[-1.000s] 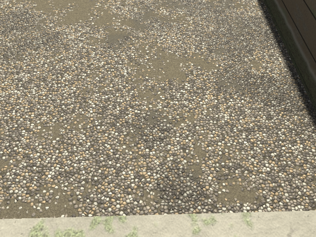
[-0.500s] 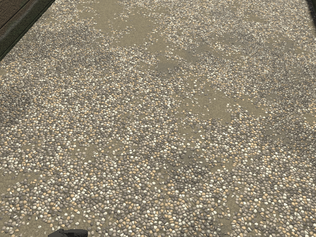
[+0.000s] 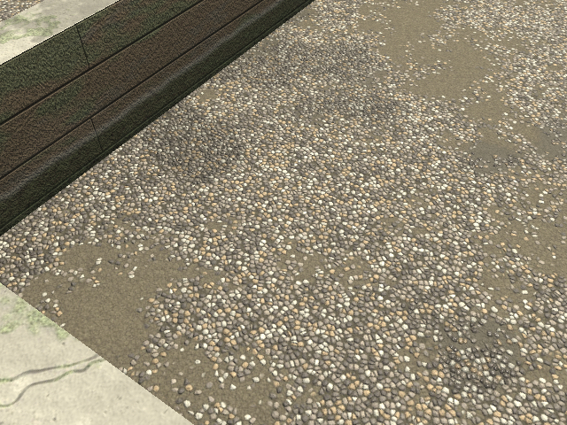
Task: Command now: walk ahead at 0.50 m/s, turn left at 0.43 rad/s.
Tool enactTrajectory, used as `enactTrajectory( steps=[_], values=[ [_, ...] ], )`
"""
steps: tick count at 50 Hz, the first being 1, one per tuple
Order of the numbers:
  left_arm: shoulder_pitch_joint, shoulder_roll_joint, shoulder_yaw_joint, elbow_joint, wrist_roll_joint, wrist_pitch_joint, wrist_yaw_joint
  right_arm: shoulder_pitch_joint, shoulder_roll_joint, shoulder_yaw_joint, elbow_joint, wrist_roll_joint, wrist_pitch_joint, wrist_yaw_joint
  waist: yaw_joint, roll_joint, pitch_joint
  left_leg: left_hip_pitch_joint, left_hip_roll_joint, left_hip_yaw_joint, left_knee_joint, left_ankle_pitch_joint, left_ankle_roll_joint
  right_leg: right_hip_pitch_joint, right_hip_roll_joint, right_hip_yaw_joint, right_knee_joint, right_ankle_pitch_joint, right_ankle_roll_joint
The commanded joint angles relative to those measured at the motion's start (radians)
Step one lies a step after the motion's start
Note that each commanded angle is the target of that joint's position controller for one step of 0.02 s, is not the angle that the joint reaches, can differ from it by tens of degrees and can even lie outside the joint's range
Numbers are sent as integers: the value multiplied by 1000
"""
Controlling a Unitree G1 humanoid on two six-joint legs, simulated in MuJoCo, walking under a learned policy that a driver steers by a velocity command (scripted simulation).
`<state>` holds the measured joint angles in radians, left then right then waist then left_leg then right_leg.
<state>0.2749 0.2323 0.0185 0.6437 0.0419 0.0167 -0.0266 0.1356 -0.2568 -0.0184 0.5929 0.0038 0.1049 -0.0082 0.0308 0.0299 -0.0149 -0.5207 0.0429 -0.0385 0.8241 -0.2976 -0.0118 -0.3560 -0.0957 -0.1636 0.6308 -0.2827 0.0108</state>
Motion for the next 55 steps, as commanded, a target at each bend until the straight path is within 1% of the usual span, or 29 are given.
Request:
enactTrajectory(
  steps=[1, 2, 3, 4, 5, 6, 8, 11, 17, 20, 21, 22, 23, 24, 26, 29, 35, 38, 39, 40, 41, 42, 43, 45, 47, 49, 52, 54, 55],
  values=[
    [-84, 111, 35, -80, -15, 13, 2, 6, -11, 13, -76, -22, -28, 11, -37, -146, -90, 312, -80, 139, -218, 0, 37, -90, -123, 149, -173, -303, -100],
    [-94, 62, 23, -90, -17, 18, 1, 116, -15, 14, -48, -35, -39, 12, -70, -35, -102, 417, -28, -2, -259, -12, 68, -171, -54, 80, 48, -284, -50],
    [-158, 22, 5, -174, -26, 15, -9, 167, -166, -24, -40, -23, -41, 1, -111, 302, -97, 470, 178, -372, -458, -47, 166, -407, 110, -20, 318, -314, 34],
    [-236, 94, 23, -193, -19, 13, -4, 226, -223, -54, -34, -10, -38, -11, -180, 266, -71, 421, 270, -553, -559, -182, 248, -499, 111, 105, 472, -326, 57],
    [-261, 109, 32, -186, -32, 11, 0, 168, -175, -40, -44, -15, -40, -27, -152, 180, -16, 361, 254, -517, -556, -197, 260, -505, 101, 162, 550, -239, 78],
    [-230, 95, 30, -166, -36, 5, 0, 97, -133, -26, -49, -25, -46, -34, -98, 148, -15, 287, 219, -442, -539, -151, 244, -447, 96, 181, 572, -165, 88],
    [-120, 88, 31, -113, -29, 7, 11, -24, -105, -18, -62, -27, -78, -27, -6, 145, -59, 172, 136, -251, -539, -28, 208, -246, 103, 169, 524, -45, 76],
    [-103, 100, 35, -77, -28, 31, 10, -8, -63, -9, -52, -17, -114, -5, -13, 105, -66, 170, 135, -158, -522, 96, 205, -146, 141, 190, 451, -21, 47],
    [-184, 60, 5, -98, -33, 33, 0, 92, -101, -32, -37, -29, -118, -16, -87, 60, -64, 273, 192, -173, -441, 94, 214, -57, 137, 147, 144, -158, -31],
    [-78, 25, -9, -75, -31, 24, -5, 31, -107, -34, -48, -1, -107, -27, -21, 35, -61, 173, 164, -140, -334, 97, 166, 152, 145, 112, -103, -71, -79],
    [-16, 35, -7, -61, -20, 19, -3, 6, -89, -29, -63, 4, -106, -30, -3, -15, -67, 41, 114, -87, -198, 119, 127, 295, 100, 226, -122, -34, -113],
    [-19, 170, 29, -72, -23, 16, 4, -39, -28, -8, -123, 6, -102, -27, -8, -259, -38, -157, -40, 82, 19, -3, 50, 360, -74, 536, -158, 116, -196],
    [43, 227, 53, -70, -42, 17, 3, -134, -111, -25, -161, -13, -94, -37, 75, -287, -13, -346, -90, 47, 123, -236, 12, 375, -191, 767, -226, 275, -297],
    [52, 220, 54, -74, -37, 20, 10, -117, -129, -33, -144, -18, -92, -40, 57, -187, -12, -400, -71, -25, 280, -212, -15, 388, -233, 789, -208, 371, -362],
    [-3, 158, 34, -91, -39, 12, 26, -84, -126, -30, -124, -33, -92, -43, -7, -73, -30, -365, -45, -40, 394, -91, -51, 298, -172, 663, -164, 525, -331],
    [-102, 102, 10, -117, -48, 1, 30, -61, -88, -18, -104, -41, -75, -50, -53, -101, -50, -201, -25, -14, 307, 15, -81, 127, -41, 510, -168, 561, -240],
    [-95, 162, 29, -124, -33, 25, 30, -97, -53, 7, -102, -29, -75, -42, 1, -148, -87, 78, -74, 49, -60, 46, -46, 38, 43, 494, -129, 456, -197],
    [-146, 167, 33, -148, -39, 52, 32, -2, -47, 9, -76, -23, -98, -29, -54, -131, -85, 287, -64, 37, -273, 77, -22, -7, 53, 577, -126, 177, -160],
    [-152, 134, 31, -158, -49, 52, 35, 61, -48, 9, -56, -41, -103, -29, -66, -78, -97, 432, 4, -11, -270, 147, 2, -95, 80, 563, -62, 37, -123],
    [-128, 72, 16, -184, -63, 48, 30, 60, -146, -23, -48, -43, -111, -27, -50, 136, -133, 534, 136, -154, -287, 139, 62, -239, 184, 411, 62, -201, -66],
    [-158, 89, 19, -199, -53, 49, 28, 86, -200, -41, -56, -35, -107, -21, -101, 293, -125, 464, 276, -363, -415, 99, 152, -267, 226, 282, 256, -267, -31],
    [-220, 156, 48, -197, -43, 50, 22, 120, -185, -36, -53, -33, -108, -21, -123, 227, -87, 421, 315, -459, -454, 89, 199, -321, 206, 273, 449, -289, -13],
    [-236, 153, 58, -195, -40, 55, 31, 74, -140, -21, -68, -31, -112, -30, -90, 103, -69, 339, 316, -410, -446, 148, 201, -301, 205, 308, 544, -241, 13],
    [-209, 110, 46, -190, -39, 73, 30, -28, -109, -9, -80, -30, -127, -31, -19, 118, -77, 229, 267, -266, -475, 156, 185, -227, 166, 293, 597, -165, 35],
    [-168, 114, 46, -166, -38, 95, 28, -76, -98, -7, -82, -31, -135, -20, 14, 143, -81, 159, 214, -128, -470, 240, 164, -135, 159, 249, 568, -124, 51],
    [-186, 99, 33, -170, -34, 111, 21, -61, -87, -5, -66, -37, -142, -5, 22, 121, -84, 156, 187, -42, -442, 229, 133, -73, 144, 228, 390, -126, 46],
    [-227, 83, 11, -174, -31, 112, 11, -15, -117, -22, -46, -40, -128, -2, -18, 149, -96, 184, 187, -5, -438, 34, 119, 29, 148, 158, 146, -181, 1],
    [-167, 45, -4, -151, -29, 107, 0, -49, -120, -28, -51, -13, -106, -7, 22, 102, -110, 99, 166, 33, -408, -144, 65, 213, 166, 111, -26, -44, -48],
    [-112, 34, -9, -137, -21, 101, -4, -55, -84, -20, -55, -7, -92, -10, 39, 12, -99, 21, 108, 99, -281, -172, 15, 286, 136, 200, -96, -126, -72]
  ],
)
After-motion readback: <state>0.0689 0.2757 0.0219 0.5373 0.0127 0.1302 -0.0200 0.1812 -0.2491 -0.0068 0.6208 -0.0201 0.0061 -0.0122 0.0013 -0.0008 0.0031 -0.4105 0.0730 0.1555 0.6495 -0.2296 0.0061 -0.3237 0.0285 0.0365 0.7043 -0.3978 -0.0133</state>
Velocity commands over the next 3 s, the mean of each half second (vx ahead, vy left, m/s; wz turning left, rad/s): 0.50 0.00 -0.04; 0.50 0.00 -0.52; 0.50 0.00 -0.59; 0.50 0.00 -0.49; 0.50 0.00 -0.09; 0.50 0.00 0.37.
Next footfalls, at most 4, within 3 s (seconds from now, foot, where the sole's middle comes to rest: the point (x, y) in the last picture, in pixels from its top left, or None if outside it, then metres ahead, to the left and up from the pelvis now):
0.04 left None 0.10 0.13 -0.76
0.42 right None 0.08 -0.03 -0.76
0.78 left None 0.22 0.18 -0.76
1.10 right None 0.06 0.01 -0.76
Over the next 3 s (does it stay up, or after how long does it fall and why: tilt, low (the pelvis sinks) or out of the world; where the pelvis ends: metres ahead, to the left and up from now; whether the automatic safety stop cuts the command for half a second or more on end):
stays up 0.11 0.04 -0.01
